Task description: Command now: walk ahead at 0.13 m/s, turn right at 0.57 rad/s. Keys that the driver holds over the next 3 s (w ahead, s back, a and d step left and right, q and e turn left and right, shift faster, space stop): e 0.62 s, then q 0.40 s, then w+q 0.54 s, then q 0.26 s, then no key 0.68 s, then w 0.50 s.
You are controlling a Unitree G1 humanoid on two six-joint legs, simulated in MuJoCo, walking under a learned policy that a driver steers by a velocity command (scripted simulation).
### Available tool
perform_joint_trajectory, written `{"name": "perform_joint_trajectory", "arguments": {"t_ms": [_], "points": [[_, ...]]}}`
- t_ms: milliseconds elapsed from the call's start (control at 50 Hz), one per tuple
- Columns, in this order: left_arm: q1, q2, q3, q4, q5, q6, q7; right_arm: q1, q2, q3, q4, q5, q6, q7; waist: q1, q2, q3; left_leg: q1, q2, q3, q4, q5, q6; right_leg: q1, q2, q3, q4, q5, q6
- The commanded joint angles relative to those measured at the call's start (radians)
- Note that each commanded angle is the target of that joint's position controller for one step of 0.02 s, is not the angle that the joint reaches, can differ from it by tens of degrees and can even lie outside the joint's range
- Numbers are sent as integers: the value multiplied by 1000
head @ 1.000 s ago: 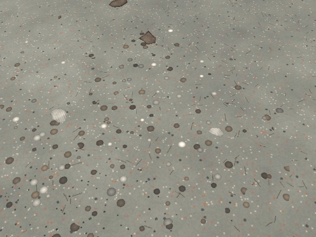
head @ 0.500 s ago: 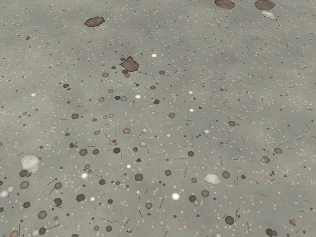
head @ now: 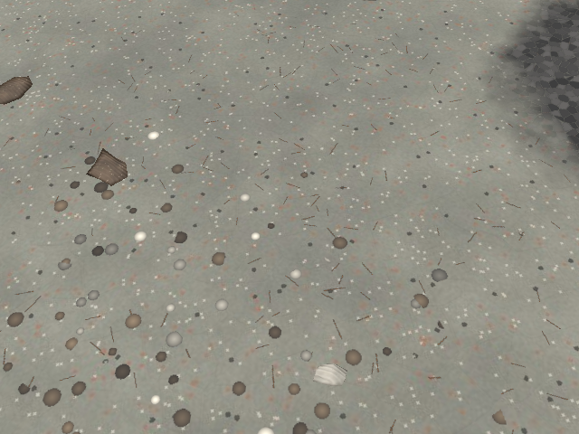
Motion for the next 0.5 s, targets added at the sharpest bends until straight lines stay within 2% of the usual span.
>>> {"name": "perform_joint_trajectory", "arguments": {"t_ms": [20, 60, 100, 160, 220, 260, 320, 360, 380, 400, 420, 440, 460, 480, 500], "points": [[5, 130, 36, -82, 11, -2, 18, 62, -122, -35, -59, -12, 15, -16, -31, -60, -203, -115, 38, -61, -40, 91, -1, 216, -260, 345, -208, 323, -191], [11, 149, 42, -88, 15, -2, 28, 79, -95, -30, -60, -16, 23, -21, -39, -78, -221, -93, 22, -55, -113, 121, -17, 182, -238, 312, -202, 388, -190], [25, 165, 47, -90, 7, 6, 42, 57, -86, -27, -70, -18, 29, -27, -30, -81, -241, -111, 12, -63, -191, 159, -36, 195, -227, 317, -191, 354, -178], [19, 165, 46, -102, -2, 28, 60, 5, -85, -25, -87, -12, 37, -28, -11, -104, -237, -122, 2, -83, -298, 227, -51, 196, -201, 356, -194, 112, -142], [15, 164, 45, -111, 2, 42, 66, -39, -84, -23, -102, -7, 31, -22, 8, -137, -204, -102, -14, -95, -408, 248, -52, 183, -183, 406, -198, -59, -123], [21, 163, 46, -115, 4, 48, 66, -51, -86, -23, -109, -4, 20, -16, 18, -155, -198, -73, -26, -99, -474, 227, -46, 199, -187, 443, -176, -40, -123], [25, 158, 44, -124, -1, 56, 61, -37, -95, -27, -111, 2, 0, -2, 17, -171, -208, -3, -46, -95, -602, 194, -24, 248, -193, 504, -116, 107, -116], [-1, 148, 39, -136, -14, 66, 63, 28, -100, -34, -93, 4, -10, 9, -31, -166, -206, 133, -41, -72, -827, 333, 5, 229, -152, 506, -59, 146, -76], [20, 118, 30, -141, -14, 68, 65, 53, -143, -47, -89, -6, -10, 8, -26, -105, -219, 251, 65, -136, -890, 435, 43, 156, -101, 460, 19, 2, -28], [91, 71, 20, -152, -10, 65, 61, 2, -237, -64, -107, -28, 3, 1, 55, 179, -210, 341, 282, -353, -897, 680, 166, -13, 51, 267, 211, -358, 40], [63, 147, 41, -161, -4, 53, 57, 29, -204, -62, -108, -52, 9, 3, 12, 285, -192, 328, 393, -502, -918, 810, 310, -142, 83, 171, 438, -555, 94], [85, 205, 62, -144, 0, 49, 53, 7, -158, -50, -126, -41, 10, 0, 17, 189, -189, 325, 389, -436, -893, 822, 319, -162, 28, 175, 589, -505, 123], [93, 201, 67, -119, -7, 57, 54, -21, -122, -42, -133, -28, 14, -3, 22, 130, -173, 319, 320, -330, -872, 795, 273, -167, 13, 160, 645, -444, 143], [99, 177, 64, -107, -8, 70, 59, -38, -107, -37, -139, -15, 18, -7, 24, 111, -159, 328, 271, -257, -860, 759, 238, -184, 1, 149, 683, -397, 162], [96, 150, 56, -109, -10, 80, 57, -40, -102, -33, -139, -7, 22, -10, 17, 115, -146, 326, 254, -215, -860, 767, 233, -195, -7, 135, 709, -363, 177]]}}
